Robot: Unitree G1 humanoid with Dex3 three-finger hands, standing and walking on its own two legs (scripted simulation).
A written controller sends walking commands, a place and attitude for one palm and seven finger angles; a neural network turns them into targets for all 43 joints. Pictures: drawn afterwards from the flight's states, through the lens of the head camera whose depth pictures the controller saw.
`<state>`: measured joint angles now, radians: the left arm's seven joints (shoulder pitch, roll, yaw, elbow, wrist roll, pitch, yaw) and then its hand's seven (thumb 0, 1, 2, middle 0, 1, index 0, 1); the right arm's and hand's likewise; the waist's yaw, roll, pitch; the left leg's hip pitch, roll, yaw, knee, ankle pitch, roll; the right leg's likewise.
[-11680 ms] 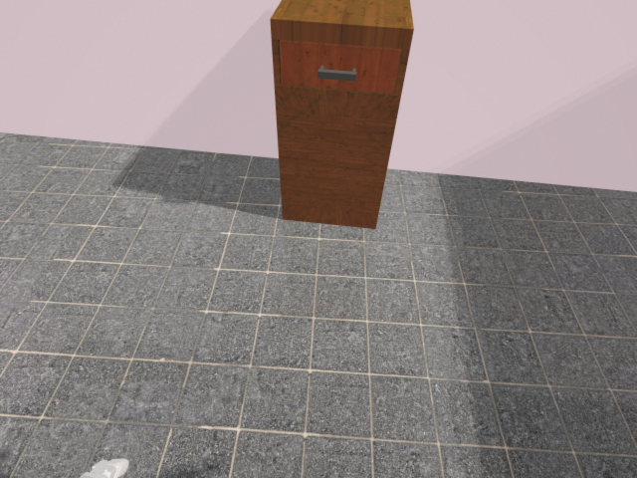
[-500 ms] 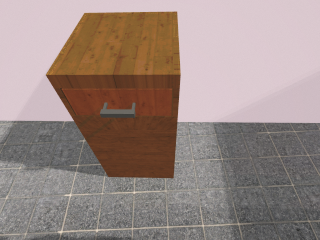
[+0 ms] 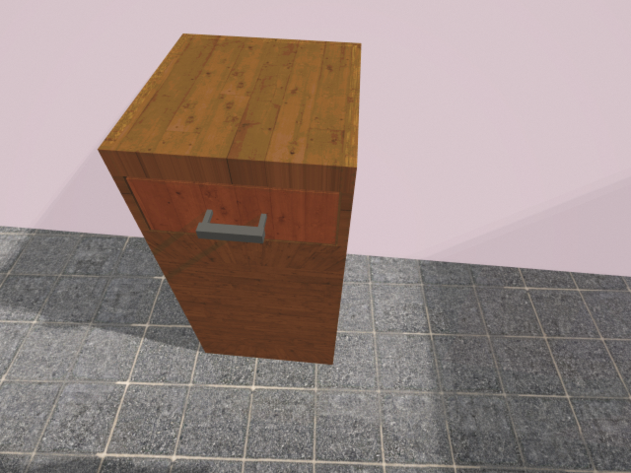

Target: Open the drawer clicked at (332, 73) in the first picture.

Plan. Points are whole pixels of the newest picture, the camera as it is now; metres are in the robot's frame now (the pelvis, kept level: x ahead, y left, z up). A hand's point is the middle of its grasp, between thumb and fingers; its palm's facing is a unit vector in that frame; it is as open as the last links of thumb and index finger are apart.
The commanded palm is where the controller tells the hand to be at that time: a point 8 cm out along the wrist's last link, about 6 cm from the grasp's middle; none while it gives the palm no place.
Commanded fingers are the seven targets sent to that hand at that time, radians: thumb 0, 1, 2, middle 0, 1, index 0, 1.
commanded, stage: come to a stop and stand still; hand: left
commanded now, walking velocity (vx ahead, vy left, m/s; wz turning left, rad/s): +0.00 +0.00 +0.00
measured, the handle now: (233, 224) +0.52 +0.21 -0.06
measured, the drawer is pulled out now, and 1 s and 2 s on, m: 0.00 0.00 0.00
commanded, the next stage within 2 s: look again from close up in 0.94 s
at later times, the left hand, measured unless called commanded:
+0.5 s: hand out of the picture +0.04 +0.21 -0.17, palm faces -0.02 -0.98 -0.19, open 7.3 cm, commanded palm none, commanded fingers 0.00 0.90 0.90 -0.20 -0.30 -0.20 -0.30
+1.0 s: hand out of the picture +0.02 +0.18 -0.18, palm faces +0.00 -0.99 -0.13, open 7.4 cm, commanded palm none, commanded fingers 0.00 0.90 0.90 -0.20 -0.30 -0.20 -0.30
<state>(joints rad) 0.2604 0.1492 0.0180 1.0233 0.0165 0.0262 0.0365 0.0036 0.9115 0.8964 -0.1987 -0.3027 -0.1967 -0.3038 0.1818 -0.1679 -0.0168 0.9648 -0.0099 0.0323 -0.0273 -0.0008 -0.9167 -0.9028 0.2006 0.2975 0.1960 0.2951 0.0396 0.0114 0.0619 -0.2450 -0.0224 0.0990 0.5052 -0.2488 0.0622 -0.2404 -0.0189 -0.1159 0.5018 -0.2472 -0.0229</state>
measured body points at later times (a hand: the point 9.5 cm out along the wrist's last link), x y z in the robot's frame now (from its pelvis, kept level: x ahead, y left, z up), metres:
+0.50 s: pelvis +0.01 +0.03 +0.00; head +0.03 +0.04 +0.45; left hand +0.04 +0.26 -0.15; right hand +0.00 -0.19 -0.15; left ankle +0.02 +0.07 -0.74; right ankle +0.02 -0.10 -0.74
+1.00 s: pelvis +0.04 +0.03 +0.00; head +0.05 +0.04 +0.45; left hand +0.02 +0.23 -0.16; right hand +0.02 -0.18 -0.15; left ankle +0.02 +0.07 -0.74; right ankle +0.02 -0.10 -0.74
